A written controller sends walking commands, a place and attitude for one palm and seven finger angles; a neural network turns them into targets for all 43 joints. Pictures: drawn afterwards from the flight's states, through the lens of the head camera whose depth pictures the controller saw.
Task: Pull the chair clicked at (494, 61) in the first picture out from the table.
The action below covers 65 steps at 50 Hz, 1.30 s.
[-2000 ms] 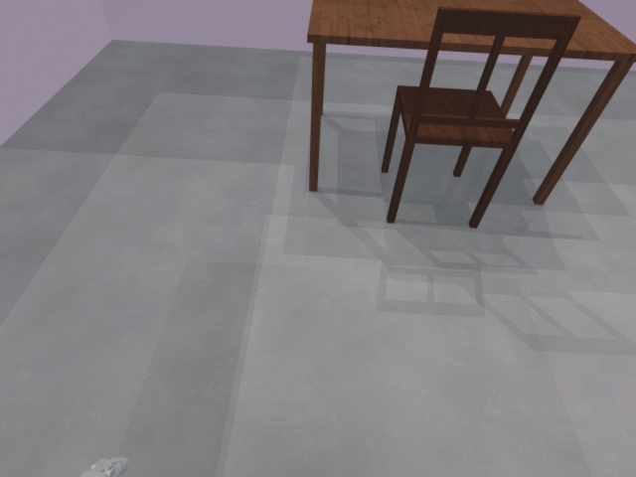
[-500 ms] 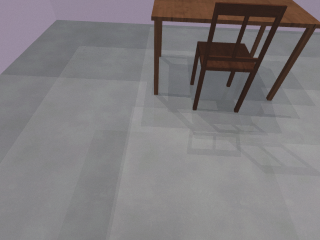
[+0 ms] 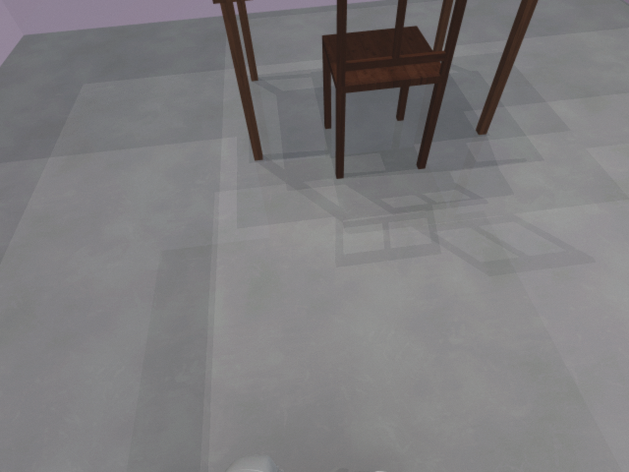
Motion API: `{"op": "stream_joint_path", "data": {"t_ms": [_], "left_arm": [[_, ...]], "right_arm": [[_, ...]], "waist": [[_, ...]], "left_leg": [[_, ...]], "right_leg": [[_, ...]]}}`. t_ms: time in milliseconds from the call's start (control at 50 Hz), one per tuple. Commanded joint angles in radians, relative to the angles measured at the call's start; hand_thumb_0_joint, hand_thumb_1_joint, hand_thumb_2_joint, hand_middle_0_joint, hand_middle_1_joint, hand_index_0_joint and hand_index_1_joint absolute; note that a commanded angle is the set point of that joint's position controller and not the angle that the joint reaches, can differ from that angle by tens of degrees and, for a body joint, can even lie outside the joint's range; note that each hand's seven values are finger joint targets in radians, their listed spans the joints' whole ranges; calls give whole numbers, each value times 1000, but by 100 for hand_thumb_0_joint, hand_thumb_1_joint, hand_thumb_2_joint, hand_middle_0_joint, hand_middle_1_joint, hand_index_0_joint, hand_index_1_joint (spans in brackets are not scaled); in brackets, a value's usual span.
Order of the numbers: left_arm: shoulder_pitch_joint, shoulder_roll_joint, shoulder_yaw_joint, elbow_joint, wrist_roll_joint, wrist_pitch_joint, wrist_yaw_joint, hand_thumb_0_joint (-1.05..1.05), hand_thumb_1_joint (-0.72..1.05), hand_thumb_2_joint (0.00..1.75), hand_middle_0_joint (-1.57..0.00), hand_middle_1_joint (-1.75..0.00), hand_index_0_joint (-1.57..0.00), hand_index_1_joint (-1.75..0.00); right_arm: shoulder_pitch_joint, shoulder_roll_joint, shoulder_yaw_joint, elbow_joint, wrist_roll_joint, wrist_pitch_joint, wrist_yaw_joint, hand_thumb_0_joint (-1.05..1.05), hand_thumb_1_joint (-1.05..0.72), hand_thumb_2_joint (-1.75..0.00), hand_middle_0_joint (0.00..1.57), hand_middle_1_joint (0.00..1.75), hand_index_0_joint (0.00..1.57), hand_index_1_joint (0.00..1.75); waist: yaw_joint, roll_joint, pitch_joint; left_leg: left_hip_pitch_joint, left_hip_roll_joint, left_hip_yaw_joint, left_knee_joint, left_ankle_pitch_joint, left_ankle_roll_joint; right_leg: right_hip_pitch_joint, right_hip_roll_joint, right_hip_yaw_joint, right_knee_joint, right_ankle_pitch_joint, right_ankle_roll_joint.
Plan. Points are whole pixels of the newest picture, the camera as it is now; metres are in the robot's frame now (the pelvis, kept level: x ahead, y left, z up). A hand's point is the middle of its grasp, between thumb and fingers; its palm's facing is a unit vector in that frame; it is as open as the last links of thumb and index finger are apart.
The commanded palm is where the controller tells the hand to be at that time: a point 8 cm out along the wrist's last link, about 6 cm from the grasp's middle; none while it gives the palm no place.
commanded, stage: walk to a spot facing it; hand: left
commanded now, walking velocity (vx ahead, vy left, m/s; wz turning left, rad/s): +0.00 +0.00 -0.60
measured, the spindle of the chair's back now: (400, 14) +1.40 -0.15 -0.07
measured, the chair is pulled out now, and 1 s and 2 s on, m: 0.00 0.00 0.00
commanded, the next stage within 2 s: none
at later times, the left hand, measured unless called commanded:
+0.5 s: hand out of the picture +0.10 +0.25 -0.16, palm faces -0.17 -0.97 -0.20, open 7.4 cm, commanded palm none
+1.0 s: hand (325, 318) +0.39 +0.03 -0.18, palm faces -0.63 -0.77 -0.10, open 7.4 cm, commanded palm none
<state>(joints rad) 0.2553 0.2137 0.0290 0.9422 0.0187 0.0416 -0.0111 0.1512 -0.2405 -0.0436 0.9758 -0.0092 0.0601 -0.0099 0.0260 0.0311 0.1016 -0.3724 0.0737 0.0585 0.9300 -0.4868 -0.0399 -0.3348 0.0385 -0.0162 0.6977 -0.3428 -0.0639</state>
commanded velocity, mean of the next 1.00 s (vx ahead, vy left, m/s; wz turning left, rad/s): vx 0.28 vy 0.00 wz -0.55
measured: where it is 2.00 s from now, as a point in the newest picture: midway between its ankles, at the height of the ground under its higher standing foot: (437, 355)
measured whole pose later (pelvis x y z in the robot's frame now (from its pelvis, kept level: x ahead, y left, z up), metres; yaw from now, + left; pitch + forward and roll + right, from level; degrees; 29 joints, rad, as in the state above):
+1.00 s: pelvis +0.19 -0.03 -0.01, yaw -35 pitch +1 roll -2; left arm 0.09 0.20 0.05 0.91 0.03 -0.01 -0.06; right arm 0.57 -0.13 -0.01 1.12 -0.01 -0.04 -0.01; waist -0.06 -0.04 0.11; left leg 0.07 0.14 0.32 0.66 -0.52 -0.04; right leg -0.46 0.01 -0.18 0.62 -0.16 -0.10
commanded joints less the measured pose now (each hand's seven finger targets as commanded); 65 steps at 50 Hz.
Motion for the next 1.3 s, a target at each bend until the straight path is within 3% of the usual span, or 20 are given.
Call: {"op": "stream_joint_path", "data": {"t_ms": [0, 120, 300, 360, 400, 420, 440, 460, 500, 580, 700, 820, 900, 940, 960, 980, 1000, 1060, 1120, 1280], "left_arm": [[13, 215, 63, -82, -2, -27, 32, 0, 90, 90, -20, -30, -20, -30], [74, 193, 69, -71, -3, -35, 29, 0, 90, 90, -20, -30, -20, -30], [104, 202, 81, -66, 9, -49, 16, 0, 90, 90, -20, -30, -20, -30], [49, 217, 83, -87, 9, -45, 12, 0, 90, 90, -20, -30, -20, -30], [-24, 205, 83, -108, 2, -41, 8, 0, 90, 90, -20, -30, -20, -30], [-43, 159, 72, -125, -1, -42, 2, 0, 90, 90, -20, -30, -20, -30], [-47, 96, 62, -143, -10, -43, -11, 0, 90, 90, -20, -30, -20, -30], [-106, 123, 74, -172, 3, -51, -13, 0, 90, 90, -20, -30, -20, -30], [-69, 156, 93, -136, 20, -45, -31, 0, 90, 90, -20, -30, -20, -30], [-2, 80, 79, -84, 21, -26, -48, 0, 90, 90, -20, -30, -20, -30], [-95, 46, 61, -106, 17, -17, -48, 0, 90, 90, -20, -30, -20, -30], [-292, 7, 29, -144, 9, -35, -56, 0, 90, 90, -20, -30, -20, -30], [-149, 42, 37, -88, 10, -54, -40, 0, 90, 90, -20, -30, -20, -30], [97, 114, 61, -11, 18, -77, -30, 0, 90, 90, -20, -30, -20, -30], [213, 218, 84, 20, 17, -85, -18, 0, 90, 90, -20, -30, -20, -30], [263, 288, 99, 32, -3, -88, 1, 0, 90, 90, -20, -30, -20, -30], [229, 291, 102, 22, -19, -76, 13, 0, 90, 90, -20, -30, -20, -30], [24, 165, 61, -2, -14, -90, 18, 0, 90, 90, -20, -30, -20, -30], [-65, 123, 51, -6, 7, -105, 24, 0, 90, 90, -20, -30, -20, -30], [-15, 143, 60, 21, 8, -100, 7, 0, 90, 90, -20, -30, -20, -30]], "right_arm": [[-58, -119, -37, -103, -2, -38, -9, 0, -90, -90, 20, 30, 20, 30], [-50, -82, -36, -99, -5, -31, -16, 0, -90, -90, 20, 30, 20, 30], [-107, -86, -31, -158, -9, -68, 0, 0, -90, -90, 20, 30, 20, 30], [-40, -78, -29, -153, 1, -84, 0, 0, -90, -90, 20, 30, 20, 30], [96, -85, -32, -114, 5, -95, -8, 0, -90, -90, 20, 30, 20, 30], [189, -138, -43, -90, 5, -103, -21, 0, -90, -90, 20, 30, 20, 30], [248, -247, -67, -86, -9, -103, -25, 0, -90, -90, 20, 30, 20, 30], [227, -266, -66, -103, -7, -99, -24, 0, -90, -90, 20, 30, 20, 30], [120, -168, -38, -129, -12, -106, -14, 0, -90, -90, 20, 30, 20, 30], [157, -87, -5, -100, -6, -133, -23, 0, -90, -90, 20, 30, 20, 30], [314, -56, 5, -22, -5, -150, -32, 0, -90, -90, 20, 30, 20, 30], [432, -63, 0, 56, -20, -148, -33, 0, -90, -90, 20, 30, 20, 30], [414, -109, -15, 75, -13, -142, -29, 0, -90, -90, 20, 30, 20, 30], [362, -127, -17, 58, -2, -140, -21, 0, -90, -90, 20, 30, 20, 30], [379, -71, -9, 41, 16, -140, -8, 0, -90, -90, 20, 30, 20, 30], [380, -11, -3, 1, 25, -146, -14, 0, -90, -90, 20, 30, 20, 30], [257, -43, -11, -27, 20, -145, -17, 0, -90, -90, 20, 30, 20, 30], [223, -10, -13, -8, -7, -118, -8, 0, -90, -90, 20, 30, 20, 30], [320, 40, -10, 18, -17, -86, -2, 0, -90, -90, 20, 30, 20, 30], [181, 15, -20, -45, -18, -123, 26, 0, -90, -90, 20, 30, 20, 30]], "waist": [[3, -165, -90], [12, -117, -175], [48, -169, -133], [19, -187, -147], [-53, -164, -152], [-101, -33, -175], [-132, 280, -161], [-121, 236, -53], [-42, 83, 16], [-6, 117, 35], [-32, 86, 44], [-98, 94, 92], [-24, 152, -55], [100, 124, -203], [141, -65, -323], [117, -201, -439], [129, -77, -347], [1, 18, -97], [-91, -27, -60], [-53, -136, -69]], "left_leg": [[-191, 10, -98, 232, 88, -12], [-193, -17, -90, 157, 144, -38], [-153, -34, -77, -109, 59, -24], [33, -73, -68, -293, 55, 1], [325, -81, -47, -499, 167, 15], [532, 25, -129, -595, 96, 33], [592, 297, -486, -747, -202, 96], [419, 440, -604, -825, -293, 164], [251, 340, -444, -833, -209, 152], [224, 181, -111, -776, 172, 57], [383, 215, 6, -716, 568, 89], [489, 237, 113, -683, 828, 137], [508, 249, 205, -432, 1335, 116], [311, 222, 226, -84, 1166, 62], [6, 140, 224, 228, 536, 25], [-251, -12, 116, 598, -105, -10], [-299, 31, -27, 615, -43, 26], [-213, 128, -49, 451, 123, 11], [-94, 129, -21, 249, 131, -4], [66, 45, 58, -281, 273, -9]], "right_leg": [[131, -277, 441, -389, 356, -112], [240, -216, 397, -349, 465, -92], [204, -208, 556, -455, -58, -152], [96, -169, 552, -430, -38, -134], [-115, -94, 481, -347, -123, -72], [-288, -18, 390, -215, -188, -24], [-482, 105, 202, 77, -259, 34], [-511, 9, 121, 237, -196, 63], [-439, -37, 106, 391, -35, 80], [-416, -54, 60, 544, 169, 92], [-546, -95, 8, 525, 217, 98], [-462, -88, -124, 144, 171, 56], [-136, 7, -190, -23, 91, -19], [302, 7, -165, -155, 189, -59], [612, -239, 136, -182, 221, -151], [750, -503, 637, -270, 407, -285], [640, -483, 567, -350, 341, -300], [168, -374, 307, -421, 269, -186], [-52, -292, 150, -459, 235, -149], [-1, -217, 144, -376, 19, -99]]}}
